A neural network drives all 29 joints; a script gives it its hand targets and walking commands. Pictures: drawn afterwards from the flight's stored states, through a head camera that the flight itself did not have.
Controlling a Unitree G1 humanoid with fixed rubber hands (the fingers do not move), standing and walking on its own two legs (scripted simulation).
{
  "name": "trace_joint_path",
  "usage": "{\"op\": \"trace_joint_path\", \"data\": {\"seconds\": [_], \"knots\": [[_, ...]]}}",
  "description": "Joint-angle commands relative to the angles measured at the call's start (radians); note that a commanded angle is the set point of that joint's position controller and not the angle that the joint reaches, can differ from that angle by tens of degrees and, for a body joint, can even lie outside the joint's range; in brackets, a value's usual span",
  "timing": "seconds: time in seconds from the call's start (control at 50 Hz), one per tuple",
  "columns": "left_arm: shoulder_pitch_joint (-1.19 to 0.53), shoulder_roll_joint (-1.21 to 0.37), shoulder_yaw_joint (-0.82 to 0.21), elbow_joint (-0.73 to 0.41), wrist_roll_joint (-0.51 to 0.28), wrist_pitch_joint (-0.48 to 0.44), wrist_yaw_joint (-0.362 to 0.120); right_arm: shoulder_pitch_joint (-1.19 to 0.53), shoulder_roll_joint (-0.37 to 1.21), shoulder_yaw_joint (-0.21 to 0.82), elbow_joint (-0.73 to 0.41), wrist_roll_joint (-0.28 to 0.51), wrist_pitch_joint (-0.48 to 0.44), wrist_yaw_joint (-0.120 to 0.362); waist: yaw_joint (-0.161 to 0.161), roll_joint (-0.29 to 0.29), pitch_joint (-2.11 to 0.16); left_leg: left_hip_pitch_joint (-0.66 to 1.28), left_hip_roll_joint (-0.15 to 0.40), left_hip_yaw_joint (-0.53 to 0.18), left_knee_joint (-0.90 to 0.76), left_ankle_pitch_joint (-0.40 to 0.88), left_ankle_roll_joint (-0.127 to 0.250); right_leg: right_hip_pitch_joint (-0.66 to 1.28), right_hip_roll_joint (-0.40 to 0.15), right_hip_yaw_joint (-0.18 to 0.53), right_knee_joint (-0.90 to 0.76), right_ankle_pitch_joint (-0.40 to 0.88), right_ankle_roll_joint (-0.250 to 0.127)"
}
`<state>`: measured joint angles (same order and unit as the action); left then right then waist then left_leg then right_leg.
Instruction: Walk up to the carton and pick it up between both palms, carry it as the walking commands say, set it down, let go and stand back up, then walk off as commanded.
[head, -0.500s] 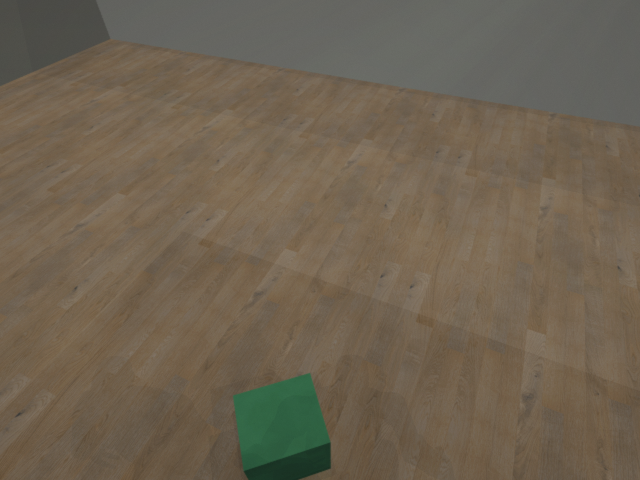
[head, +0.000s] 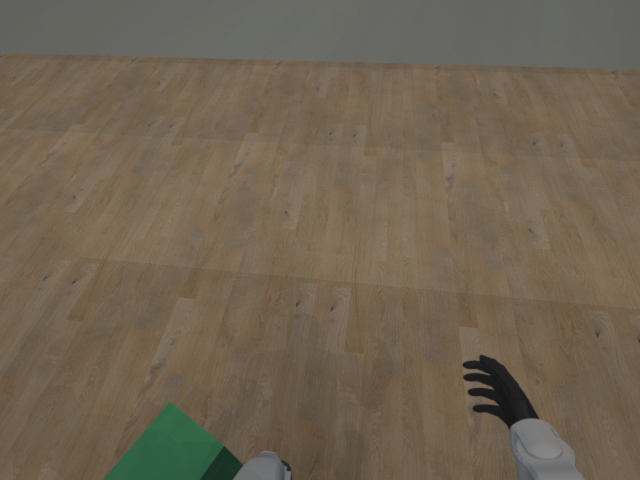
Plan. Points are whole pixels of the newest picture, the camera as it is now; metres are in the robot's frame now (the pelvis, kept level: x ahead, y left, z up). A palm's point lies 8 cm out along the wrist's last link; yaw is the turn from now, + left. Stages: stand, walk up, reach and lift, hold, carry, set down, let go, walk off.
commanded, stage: walk off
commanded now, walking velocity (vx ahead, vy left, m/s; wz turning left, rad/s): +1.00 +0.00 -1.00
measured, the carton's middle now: (178, 474) +0.18 +0.42 -0.65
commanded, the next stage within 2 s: none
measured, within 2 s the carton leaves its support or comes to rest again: rests again in 0.08 s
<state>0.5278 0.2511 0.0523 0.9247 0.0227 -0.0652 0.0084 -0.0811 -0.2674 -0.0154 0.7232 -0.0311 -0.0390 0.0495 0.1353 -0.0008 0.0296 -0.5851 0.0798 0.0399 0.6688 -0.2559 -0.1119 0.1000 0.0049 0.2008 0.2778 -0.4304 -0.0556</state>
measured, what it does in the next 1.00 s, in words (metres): walks ahead, turning right: left foot, then right foot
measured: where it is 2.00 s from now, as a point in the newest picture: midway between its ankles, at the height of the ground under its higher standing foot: outside the picture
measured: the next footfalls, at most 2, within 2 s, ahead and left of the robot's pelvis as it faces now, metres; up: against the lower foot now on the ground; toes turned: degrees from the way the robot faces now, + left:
left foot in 0.04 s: +0.19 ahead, +0.17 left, +0.00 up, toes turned +0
right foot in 0.46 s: +0.53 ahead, -0.16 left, +0.00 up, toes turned -30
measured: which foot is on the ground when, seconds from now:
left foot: up 0.00-0.02, down 0.04-0.46, up 0.48-0.86, down 0.88-1.00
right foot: down 0.00-0.06, up 0.08-0.44, down 0.46-0.88, up 0.90-1.00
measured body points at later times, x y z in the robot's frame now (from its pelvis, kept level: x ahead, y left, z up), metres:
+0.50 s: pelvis +0.42 -0.09 -0.04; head +0.45 -0.10 +0.41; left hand +0.73 +0.03 -0.12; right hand +0.24 -0.29 -0.17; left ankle +0.24 +0.17 -0.61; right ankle +0.50 -0.15 -0.73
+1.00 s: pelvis +0.82 -0.29 -0.01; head +0.83 -0.31 +0.44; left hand +1.12 -0.18 -0.11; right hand +0.67 -0.56 -0.10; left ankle +0.95 -0.21 -0.73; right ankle +0.66 -0.24 -0.61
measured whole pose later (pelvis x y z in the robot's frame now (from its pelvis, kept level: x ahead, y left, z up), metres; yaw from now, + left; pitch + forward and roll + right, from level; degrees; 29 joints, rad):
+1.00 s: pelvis +0.82 -0.29 -0.01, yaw -58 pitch +2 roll +2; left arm 0.30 0.37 0.09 0.74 0.02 -0.03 -0.02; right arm 0.19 -0.29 -0.04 0.71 -0.07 -0.06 -0.01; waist 0.04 -0.03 0.03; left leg -0.33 0.09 0.14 0.60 -0.29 -0.05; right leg -0.43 0.02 0.04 1.35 -0.33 -0.08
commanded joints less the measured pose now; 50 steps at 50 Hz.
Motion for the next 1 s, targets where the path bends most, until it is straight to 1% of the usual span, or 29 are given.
{"op": "trace_joint_path", "data": {"seconds": [0.0,0.02,0.04,0.06,0.08,0.1,0.12,0.18,0.26,0.3,0.36,0.4,0.42,0.44,0.46,0.48,0.52,0.56,0.6,0.68,0.74,0.78,0.82,0.84,0.86,0.88,0.9,0.94,0.98], "knots": [[-0.118,0.255,0.060,-0.085,-0.010,-0.021,-0.004,0.219,-0.150,-0.056,-0.017,0.012,-0.023,-0.038,-0.219,-0.159,-0.139,0.583,-0.092,0.060,-0.145,0.052,0.052,-0.246,-0.131,0.078,0.324,1.083,-0.086],[-0.191,0.266,0.066,-0.114,-0.022,-0.034,-0.012,0.449,-0.214,-0.084,0.036,-0.007,-0.024,-0.063,-0.351,-0.111,-0.249,0.914,-0.007,0.004,-0.125,0.060,0.064,-0.477,-0.071,0.076,0.571,0.920,-0.066],[-0.237,0.122,0.037,-0.175,-0.029,-0.042,-0.014,0.669,-0.325,-0.115,0.077,-0.050,-0.027,-0.080,-0.411,0.164,-0.395,1.142,0.301,-0.323,-0.201,-0.328,0.075,-0.735,0.050,-0.010,0.921,0.149,-0.048],[-0.222,0.063,0.018,-0.242,-0.049,-0.042,-0.007,0.610,-0.365,-0.118,0.072,-0.051,-0.030,-0.070,-0.320,0.379,-0.403,1.046,0.502,-0.780,-0.405,-0.370,0.121,-0.853,0.057,-0.059,1.131,-0.078,-0.056],[-0.244,0.093,0.017,-0.227,-0.028,-0.026,-0.005,0.465,-0.246,-0.096,0.056,-0.047,-0.031,-0.058,-0.261,0.215,-0.238,0.874,0.468,-0.712,-0.409,-0.453,0.151,-0.888,-0.039,-0.052,1.190,0.028,-0.060],[-0.288,0.084,0.016,-0.211,-0.019,-0.014,-0.019,0.395,-0.138,-0.070,0.048,-0.046,-0.034,-0.051,-0.234,0.098,-0.093,0.713,0.410,-0.514,-0.397,-0.366,0.160,-0.885,-0.090,-0.089,1.164,0.119,-0.052],[-0.289,0.078,0.020,-0.202,-0.009,0.000,-0.036,0.377,-0.081,-0.057,0.061,-0.047,-0.038,-0.048,-0.203,0.066,-0.024,0.614,0.354,-0.366,-0.403,-0.245,0.154,-0.861,-0.124,-0.100,1.135,0.163,-0.035],[-0.338,0.025,0.001,-0.248,0.007,0.042,-0.072,0.440,-0.023,-0.039,0.125,-0.030,-0.063,-0.040,-0.161,0.157,0.062,0.499,0.297,-0.091,-0.438,0.015,0.109,-0.882,-0.175,-0.133,1.116,0.220,-0.001],[-0.510,0.024,-0.017,-0.331,0.004,0.059,-0.095,0.450,-0.043,-0.035,0.141,-0.011,-0.089,-0.042,-0.130,0.132,0.127,0.447,0.249,0.173,-0.497,0.341,0.081,-0.865,-0.155,-0.229,0.880,0.310,-0.001],[-0.589,0.029,-0.025,-0.337,-0.009,0.060,-0.110,0.456,-0.066,-0.032,0.143,-0.010,-0.085,-0.053,-0.135,0.084,0.143,0.453,0.151,0.288,-0.531,0.454,0.077,-0.740,-0.082,-0.356,0.667,0.366,-0.019],[-0.489,0.056,-0.020,-0.314,-0.005,0.053,-0.097,0.493,-0.201,-0.063,0.160,0.002,-0.067,-0.068,-0.045,0.120,0.083,0.558,0.221,0.296,-0.337,1.155,0.096,-0.537,0.022,-0.426,0.563,0.257,-0.072],[-0.227,0.131,0.019,-0.238,-0.008,0.045,-0.066,0.455,-0.264,-0.089,0.150,0.006,-0.033,-0.069,0.096,0.145,-0.074,0.561,0.272,0.248,0.048,1.294,0.105,-0.236,0.071,-0.384,0.494,0.216,-0.118],[-0.050,0.206,0.057,-0.177,-0.002,0.044,-0.047,0.410,-0.266,-0.091,0.120,0.009,-0.026,-0.064,0.167,0.103,-0.158,0.373,0.253,0.214,0.357,1.052,0.099,0.050,0.056,-0.299,0.398,0.250,-0.133],[-0.071,0.294,0.076,-0.157,-0.008,0.048,-0.030,0.390,-0.182,-0.080,0.088,0.008,-0.023,-0.050,0.105,-0.107,-0.104,0.093,0.066,0.179,0.704,-0.001,0.088,0.168,-0.026,-0.106,0.326,0.176,-0.113],[-0.150,0.412,0.097,-0.192,0.021,0.061,-0.025,0.435,-0.125,-0.063,-0.038,0.027,-0.042,-0.048,-0.016,-0.217,-0.264,-0.182,-0.019,0.085,0.976,-0.214,0.053,0.314,-0.267,0.438,0.166,0.133,-0.266],[-0.140,0.389,0.100,-0.214,0.014,0.066,-0.018,0.372,-0.147,-0.047,-0.069,0.024,-0.058,-0.053,-0.006,-0.094,-0.276,-0.239,0.004,-0.081,0.942,-0.132,0.057,0.280,-0.280,0.585,0.027,0.042,-0.298],[-0.186,0.278,0.076,-0.194,0.007,0.041,-0.002,0.354,-0.145,-0.041,-0.062,0.000,-0.066,-0.062,-0.093,0.032,-0.055,-0.207,0.086,-0.096,0.823,-0.110,0.031,-0.022,-0.243,0.464,-0.016,0.135,-0.254],[-0.243,0.223,0.053,-0.190,-0.009,0.011,0.009,0.377,-0.109,-0.031,-0.055,-0.032,-0.035,-0.055,-0.169,0.078,-0.017,-0.098,0.137,-0.102,0.719,-0.116,-0.003,-0.238,-0.161,0.320,-0.026,0.246,-0.241],[-0.236,0.187,0.043,-0.182,-0.013,-0.011,0.002,0.333,-0.090,-0.022,-0.078,-0.028,-0.005,-0.048,-0.184,0.071,0.012,-0.072,0.153,-0.093,0.593,-0.191,-0.033,-0.369,-0.113,0.253,-0.025,0.267,-0.251],[-0.195,0.196,0.051,-0.183,-0.015,-0.024,-0.010,0.111,-0.059,0.003,-0.159,-0.008,0.000,-0.031,-0.118,0.022,0.068,0.035,0.099,-0.032,0.212,0.124,-0.037,-0.488,-0.015,0.159,-0.059,0.454,-0.209],[-0.128,0.225,0.063,-0.169,-0.024,-0.023,-0.021,0.039,-0.057,0.001,-0.179,0.001,-0.004,-0.030,-0.067,-0.027,0.023,0.132,0.008,0.002,0.019,0.250,-0.006,-0.365,-0.030,0.170,-0.021,0.705,-0.167],[-0.117,0.236,0.066,-0.170,-0.023,-0.019,-0.015,0.032,-0.089,-0.010,-0.187,0.005,-0.007,-0.037,-0.071,-0.044,-0.008,0.226,-0.022,-0.015,-0.084,0.246,0.020,-0.289,-0.043,0.171,0.056,0.813,-0.127],[-0.139,0.273,0.075,-0.182,-0.010,-0.022,-0.015,0.219,-0.165,-0.041,-0.143,0.010,-0.014,-0.057,-0.171,-0.065,-0.135,0.487,-0.061,-0.017,-0.125,0.118,0.045,-0.252,-0.043,0.168,0.301,0.977,-0.092],[-0.200,0.280,0.076,-0.199,-0.014,-0.028,-0.019,0.416,-0.209,-0.066,-0.104,0.001,-0.020,-0.071,-0.300,-0.050,-0.222,0.749,-0.013,-0.030,-0.128,0.099,0.052,-0.390,-0.011,0.157,0.540,0.900,-0.065],[-0.260,0.177,0.053,-0.242,-0.019,-0.035,-0.021,0.651,-0.280,-0.093,-0.057,-0.040,-0.025,-0.088,-0.397,0.041,-0.338,0.972,0.187,-0.205,-0.119,-0.164,0.060,-0.589,0.055,0.086,0.877,0.467,-0.045],[-0.195,0.075,0.025,-0.310,-0.052,-0.035,-0.015,0.636,-0.351,-0.100,-0.050,-0.063,-0.029,-0.083,-0.288,0.353,-0.432,1.070,0.481,-0.727,-0.314,-0.320,0.131,-0.825,0.122,-0.040,1.132,-0.074,-0.029],[-0.197,0.134,0.023,-0.302,-0.024,-0.022,-0.006,0.500,-0.292,-0.097,-0.068,-0.045,-0.025,-0.070,-0.250,0.285,-0.357,0.948,0.476,-0.834,-0.378,-0.446,0.186,-0.906,0.026,-0.057,1.192,0.016,-0.043],[-0.302,0.124,0.020,-0.286,-0.004,0.005,-0.031,0.402,-0.117,-0.060,-0.061,-0.041,-0.029,-0.060,-0.218,0.065,-0.101,0.654,0.372,-0.496,-0.386,-0.330,0.189,-0.889,-0.071,-0.104,1.158,0.134,-0.026],[-0.333,0.075,0.005,-0.314,0.011,0.034,-0.062,0.444,-0.079,-0.048,0.001,-0.033,-0.042,-0.057,-0.178,0.086,-0.009,0.506,0.317,-0.253,-0.416,-0.138,0.152,-0.860,-0.131,-0.107,1.126,0.139,-0.003]]}}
